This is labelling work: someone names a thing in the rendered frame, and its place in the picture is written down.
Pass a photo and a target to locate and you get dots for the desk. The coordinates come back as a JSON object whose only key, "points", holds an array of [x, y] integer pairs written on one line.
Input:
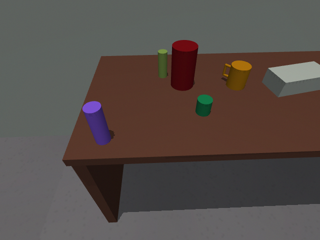
{"points": [[151, 122]]}

